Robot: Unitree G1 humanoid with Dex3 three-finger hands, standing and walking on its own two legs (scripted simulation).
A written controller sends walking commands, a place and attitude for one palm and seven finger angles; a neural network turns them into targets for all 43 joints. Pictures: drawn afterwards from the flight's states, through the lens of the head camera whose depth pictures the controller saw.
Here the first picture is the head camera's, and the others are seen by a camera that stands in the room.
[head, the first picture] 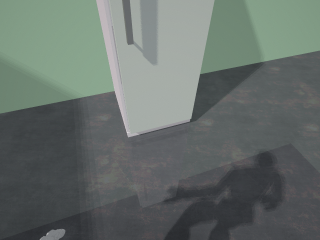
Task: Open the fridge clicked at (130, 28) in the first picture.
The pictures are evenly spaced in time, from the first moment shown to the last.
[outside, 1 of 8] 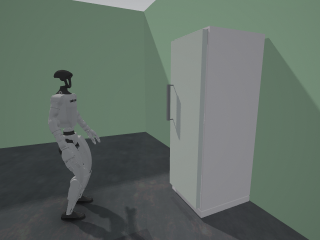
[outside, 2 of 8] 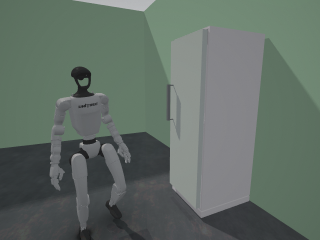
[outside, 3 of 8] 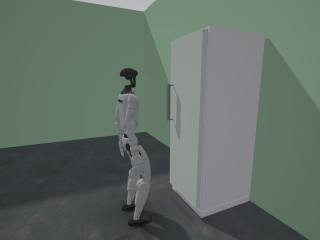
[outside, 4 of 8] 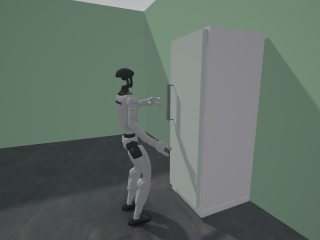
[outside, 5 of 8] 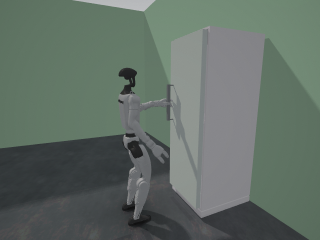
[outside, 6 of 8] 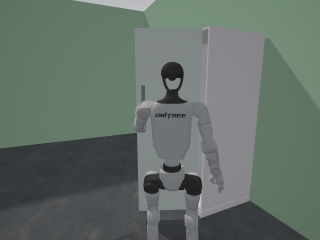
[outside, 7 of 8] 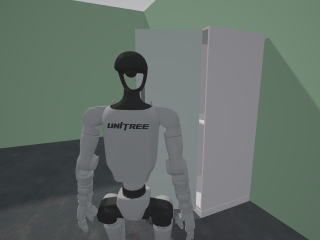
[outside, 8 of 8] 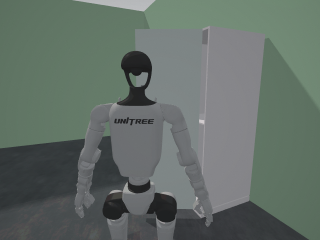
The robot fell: no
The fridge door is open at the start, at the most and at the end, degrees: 0 70 64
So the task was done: yes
